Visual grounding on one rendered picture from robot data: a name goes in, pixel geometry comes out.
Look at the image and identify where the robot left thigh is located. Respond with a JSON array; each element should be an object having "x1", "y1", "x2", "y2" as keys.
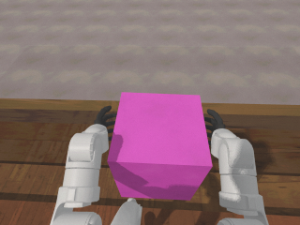
[{"x1": 111, "y1": 202, "x2": 143, "y2": 225}]

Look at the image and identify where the robot left upper arm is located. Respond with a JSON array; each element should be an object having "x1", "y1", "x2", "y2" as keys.
[{"x1": 52, "y1": 211, "x2": 102, "y2": 225}]

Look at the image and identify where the robot left hand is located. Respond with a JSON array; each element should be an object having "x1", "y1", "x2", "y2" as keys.
[{"x1": 94, "y1": 105, "x2": 117, "y2": 141}]

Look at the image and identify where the carton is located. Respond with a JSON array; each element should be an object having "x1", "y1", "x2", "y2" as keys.
[{"x1": 107, "y1": 92, "x2": 213, "y2": 201}]

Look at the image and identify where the robot right hand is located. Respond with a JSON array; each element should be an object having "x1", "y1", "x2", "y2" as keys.
[{"x1": 203, "y1": 109, "x2": 226, "y2": 146}]

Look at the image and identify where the robot left shin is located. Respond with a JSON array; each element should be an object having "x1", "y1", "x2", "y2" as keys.
[{"x1": 127, "y1": 198, "x2": 136, "y2": 203}]

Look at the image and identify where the robot right forearm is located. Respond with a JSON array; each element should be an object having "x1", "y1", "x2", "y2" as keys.
[{"x1": 211, "y1": 128, "x2": 269, "y2": 225}]

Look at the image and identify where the robot left forearm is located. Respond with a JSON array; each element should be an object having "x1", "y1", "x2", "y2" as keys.
[{"x1": 50, "y1": 124, "x2": 109, "y2": 225}]

